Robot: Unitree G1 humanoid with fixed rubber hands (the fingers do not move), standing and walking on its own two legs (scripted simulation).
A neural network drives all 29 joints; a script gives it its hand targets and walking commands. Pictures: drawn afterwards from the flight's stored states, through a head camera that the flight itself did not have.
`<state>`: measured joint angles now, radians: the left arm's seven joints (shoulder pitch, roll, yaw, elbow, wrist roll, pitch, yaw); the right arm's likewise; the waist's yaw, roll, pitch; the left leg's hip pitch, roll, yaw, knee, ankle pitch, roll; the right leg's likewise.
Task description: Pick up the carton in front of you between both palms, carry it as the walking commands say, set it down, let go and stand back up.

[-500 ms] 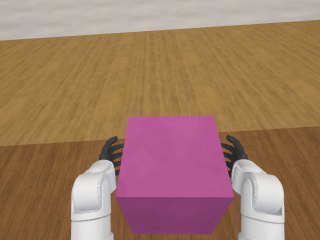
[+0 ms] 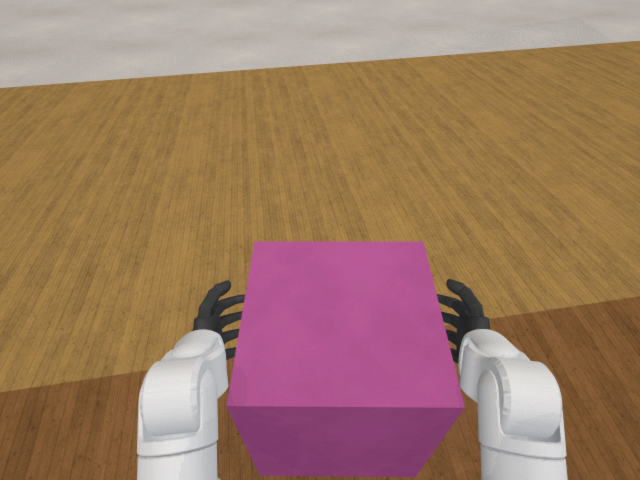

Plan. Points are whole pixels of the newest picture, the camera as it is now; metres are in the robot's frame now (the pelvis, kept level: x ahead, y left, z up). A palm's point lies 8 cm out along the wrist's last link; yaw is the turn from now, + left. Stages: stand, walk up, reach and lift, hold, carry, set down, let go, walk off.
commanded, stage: carry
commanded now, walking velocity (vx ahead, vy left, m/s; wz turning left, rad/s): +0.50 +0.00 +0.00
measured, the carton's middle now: (338, 363) +0.27 +0.00 -0.01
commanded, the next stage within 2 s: none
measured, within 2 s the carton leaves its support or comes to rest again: neither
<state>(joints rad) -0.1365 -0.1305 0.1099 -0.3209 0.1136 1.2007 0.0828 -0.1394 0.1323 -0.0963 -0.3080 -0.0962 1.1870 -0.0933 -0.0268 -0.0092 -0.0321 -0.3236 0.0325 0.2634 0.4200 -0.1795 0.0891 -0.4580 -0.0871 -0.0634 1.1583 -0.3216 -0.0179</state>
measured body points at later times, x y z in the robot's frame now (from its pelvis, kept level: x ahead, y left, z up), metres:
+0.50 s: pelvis +0.34 -0.04 -0.01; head +0.37 -0.05 +0.44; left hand +0.62 +0.13 +0.07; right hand +0.65 -0.17 +0.07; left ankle +0.24 +0.07 -0.64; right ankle +0.38 -0.11 -0.74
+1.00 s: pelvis +0.66 +0.02 -0.02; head +0.74 +0.04 +0.42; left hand +1.04 +0.17 +0.05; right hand +1.03 -0.13 +0.05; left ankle +0.68 +0.08 -0.75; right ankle +0.59 -0.12 -0.65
